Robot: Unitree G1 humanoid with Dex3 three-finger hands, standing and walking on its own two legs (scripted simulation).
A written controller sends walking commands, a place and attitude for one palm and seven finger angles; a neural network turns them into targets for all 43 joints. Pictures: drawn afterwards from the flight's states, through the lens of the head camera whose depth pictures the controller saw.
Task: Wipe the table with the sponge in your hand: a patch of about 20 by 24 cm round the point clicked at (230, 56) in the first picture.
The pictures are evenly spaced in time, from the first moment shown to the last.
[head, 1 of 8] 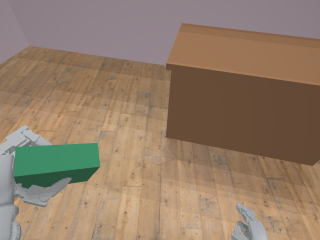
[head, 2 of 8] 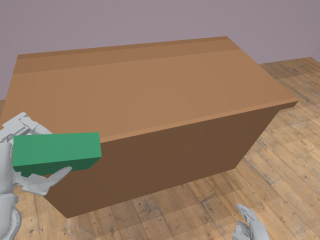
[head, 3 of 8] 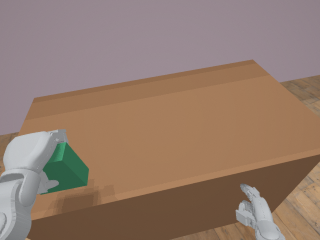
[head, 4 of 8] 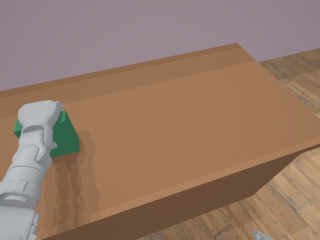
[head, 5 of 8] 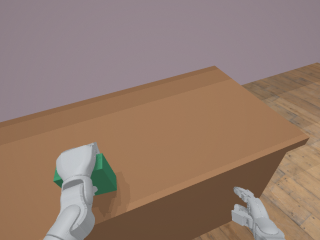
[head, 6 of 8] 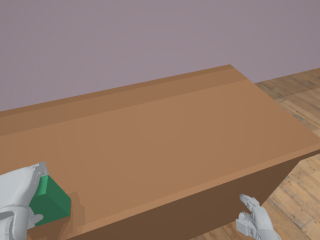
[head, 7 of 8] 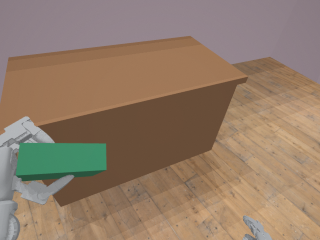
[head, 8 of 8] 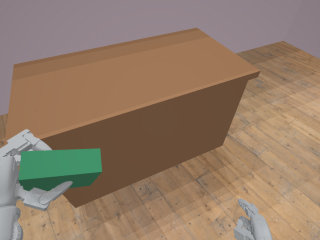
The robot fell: no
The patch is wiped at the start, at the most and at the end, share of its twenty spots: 0.00 0.95 0.95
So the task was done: yes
